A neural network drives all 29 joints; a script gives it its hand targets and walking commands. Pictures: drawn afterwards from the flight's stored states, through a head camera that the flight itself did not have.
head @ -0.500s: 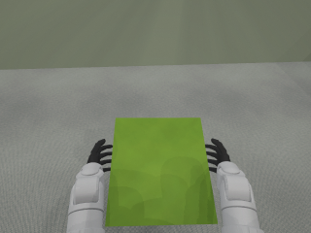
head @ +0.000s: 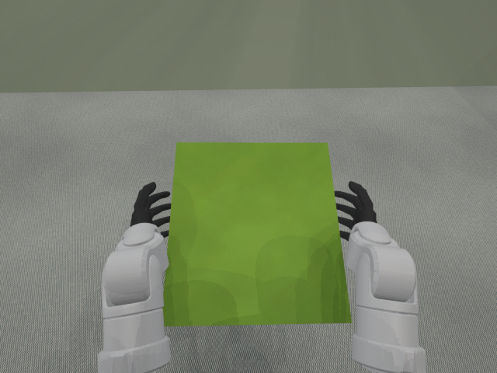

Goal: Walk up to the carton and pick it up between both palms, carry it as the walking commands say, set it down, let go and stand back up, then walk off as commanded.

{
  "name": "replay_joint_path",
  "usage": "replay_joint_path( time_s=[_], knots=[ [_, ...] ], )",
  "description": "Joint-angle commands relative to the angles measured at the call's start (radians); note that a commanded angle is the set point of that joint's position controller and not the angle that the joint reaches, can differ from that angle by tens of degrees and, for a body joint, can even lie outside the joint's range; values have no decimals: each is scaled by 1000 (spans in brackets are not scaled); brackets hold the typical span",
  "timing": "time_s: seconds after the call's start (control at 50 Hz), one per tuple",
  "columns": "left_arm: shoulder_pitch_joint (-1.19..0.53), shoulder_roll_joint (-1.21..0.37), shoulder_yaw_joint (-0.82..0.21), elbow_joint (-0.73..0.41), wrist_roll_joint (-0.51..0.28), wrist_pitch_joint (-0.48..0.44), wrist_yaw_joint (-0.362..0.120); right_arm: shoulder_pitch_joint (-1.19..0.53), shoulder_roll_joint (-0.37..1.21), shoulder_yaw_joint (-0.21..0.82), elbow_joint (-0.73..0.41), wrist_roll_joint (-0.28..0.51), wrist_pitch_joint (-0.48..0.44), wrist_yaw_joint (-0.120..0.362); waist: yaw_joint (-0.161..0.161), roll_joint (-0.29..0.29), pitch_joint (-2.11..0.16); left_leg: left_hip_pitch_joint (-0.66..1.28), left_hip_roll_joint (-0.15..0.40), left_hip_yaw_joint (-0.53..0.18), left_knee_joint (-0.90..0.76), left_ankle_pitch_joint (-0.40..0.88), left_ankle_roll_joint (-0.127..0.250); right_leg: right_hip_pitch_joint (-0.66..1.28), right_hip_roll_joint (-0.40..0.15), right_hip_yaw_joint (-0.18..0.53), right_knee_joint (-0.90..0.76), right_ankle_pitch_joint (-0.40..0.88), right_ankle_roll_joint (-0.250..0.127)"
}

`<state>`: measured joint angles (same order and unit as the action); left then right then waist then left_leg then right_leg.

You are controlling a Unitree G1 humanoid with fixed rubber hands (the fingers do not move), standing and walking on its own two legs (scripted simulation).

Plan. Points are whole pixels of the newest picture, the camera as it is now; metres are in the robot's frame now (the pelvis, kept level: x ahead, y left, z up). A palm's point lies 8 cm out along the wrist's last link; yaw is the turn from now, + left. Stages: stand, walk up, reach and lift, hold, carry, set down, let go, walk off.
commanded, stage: carry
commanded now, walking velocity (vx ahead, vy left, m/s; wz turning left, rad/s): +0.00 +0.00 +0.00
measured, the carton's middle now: (251, 239) +0.34 +0.01 +0.01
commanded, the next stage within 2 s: none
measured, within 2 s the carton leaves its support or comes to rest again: neither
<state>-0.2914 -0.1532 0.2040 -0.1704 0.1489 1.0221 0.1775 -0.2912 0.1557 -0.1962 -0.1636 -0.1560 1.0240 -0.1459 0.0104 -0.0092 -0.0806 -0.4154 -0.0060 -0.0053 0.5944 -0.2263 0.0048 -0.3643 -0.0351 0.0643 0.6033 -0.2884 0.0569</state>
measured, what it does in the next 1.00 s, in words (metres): stands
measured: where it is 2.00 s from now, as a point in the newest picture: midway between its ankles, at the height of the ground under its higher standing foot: outside the picture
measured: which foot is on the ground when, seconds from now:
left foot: down 0.00-1.00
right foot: down 0.00-1.00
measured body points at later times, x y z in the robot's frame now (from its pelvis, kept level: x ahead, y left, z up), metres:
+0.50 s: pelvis -0.02 -0.02 +0.00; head -0.02 -0.02 +0.45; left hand +0.31 +0.15 +0.11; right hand +0.31 -0.18 +0.11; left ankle +0.05 +0.12 -0.73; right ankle +0.02 -0.16 -0.73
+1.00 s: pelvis -0.02 -0.02 +0.00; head -0.03 -0.02 +0.45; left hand +0.29 +0.15 +0.11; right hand +0.30 -0.18 +0.11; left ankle +0.05 +0.12 -0.73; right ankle +0.02 -0.16 -0.73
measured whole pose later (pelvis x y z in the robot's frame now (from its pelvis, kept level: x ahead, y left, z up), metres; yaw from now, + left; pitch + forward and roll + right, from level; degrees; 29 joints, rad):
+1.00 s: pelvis -0.02 -0.02 +0.00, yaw +1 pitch +3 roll +0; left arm -0.35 -0.16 0.23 -0.15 0.15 1.12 0.21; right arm -0.36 0.15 -0.22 -0.15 -0.14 1.13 -0.19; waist -0.01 0.00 -0.10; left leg -0.41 0.02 -0.03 0.52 -0.16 -0.03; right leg -0.36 -0.01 0.03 0.55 -0.24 0.02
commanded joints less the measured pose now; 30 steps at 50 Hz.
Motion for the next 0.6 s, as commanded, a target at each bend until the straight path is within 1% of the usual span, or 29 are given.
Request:
replay_joint_path(
  time_s=[0.0,0.08,0.18,0.22,0.26,0.36,0.58],
  knots=[
    [-607,-858,-752,-50,-402,55,-255,-593,802,705,-48,372,50,218,-3,64,-324,131,141,-89,-135,120,44,95,-33,-26,-45,81,-45],
    [-669,-860,-720,-18,-404,95,-222,-652,802,668,-25,372,94,187,-6,53,-298,114,127,-87,-149,15,35,71,-33,-23,-85,42,-49],
    [-788,-864,-676,36,-404,110,-196,-772,811,629,26,374,112,163,-10,41,-294,118,115,-85,-166,-35,24,62,-35,-15,-121,18,-56],
    [-810,-863,-652,58,-399,111,-189,-796,817,613,48,372,116,156,-12,34,-306,130,111,-80,-163,-19,21,66,-39,-12,-130,25,-60],
    [-797,-868,-634,66,-395,113,-185,-785,831,603,56,370,119,153,-13,24,-321,147,109,-71,-150,24,17,71,-48,-10,-137,49,-63],
    [-752,-880,-628,33,-388,115,-184,-748,854,613,26,376,122,157,-15,5,-345,175,108,-52,-116,148,12,84,-66,-9,-141,138,-66],
    [-734,-876,-656,-16,-389,99,-191,-735,861,655,-11,396,104,167,-18,3,-367,184,106,-47,-116,161,15,97,-66,-5,-143,146,-82]
  ],
)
